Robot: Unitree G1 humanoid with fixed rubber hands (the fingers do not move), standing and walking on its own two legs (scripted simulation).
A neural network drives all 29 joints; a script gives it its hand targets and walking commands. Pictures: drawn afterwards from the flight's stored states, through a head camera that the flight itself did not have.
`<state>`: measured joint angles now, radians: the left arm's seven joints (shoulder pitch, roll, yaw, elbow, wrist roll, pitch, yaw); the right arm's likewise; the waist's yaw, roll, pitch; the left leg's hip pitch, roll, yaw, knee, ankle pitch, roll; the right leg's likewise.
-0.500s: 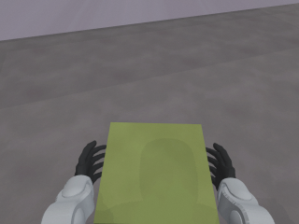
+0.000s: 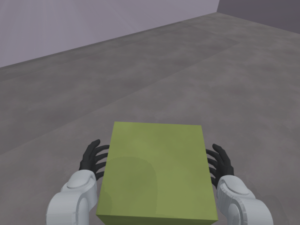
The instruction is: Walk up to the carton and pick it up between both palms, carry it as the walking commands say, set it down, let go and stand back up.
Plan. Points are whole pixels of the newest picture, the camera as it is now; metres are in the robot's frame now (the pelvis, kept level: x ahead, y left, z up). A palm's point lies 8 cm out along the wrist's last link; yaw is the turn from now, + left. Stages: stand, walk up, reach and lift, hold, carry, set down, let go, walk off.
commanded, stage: carry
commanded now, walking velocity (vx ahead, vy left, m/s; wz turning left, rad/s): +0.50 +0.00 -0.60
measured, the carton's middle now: (154, 183) +0.25 +0.00 +0.03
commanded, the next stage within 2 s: none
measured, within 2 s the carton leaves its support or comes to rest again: neither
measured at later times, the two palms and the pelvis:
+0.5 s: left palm (123, 90) +0.54 +0.10 +0.11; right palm (213, 112) +0.43 -0.18 +0.12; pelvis +0.27 +0.04 +0.03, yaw -20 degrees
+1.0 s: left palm (163, 63) +0.80 -0.05 +0.09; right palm (230, 82) +0.64 -0.31 +0.09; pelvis +0.52 -0.07 +0.02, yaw -32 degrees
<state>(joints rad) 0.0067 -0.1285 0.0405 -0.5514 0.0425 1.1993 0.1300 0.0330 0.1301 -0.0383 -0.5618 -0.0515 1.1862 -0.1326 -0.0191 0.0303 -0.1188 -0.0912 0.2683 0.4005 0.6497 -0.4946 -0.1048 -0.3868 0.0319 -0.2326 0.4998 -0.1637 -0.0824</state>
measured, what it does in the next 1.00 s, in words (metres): walks ahead, turning right: left foot, then right foot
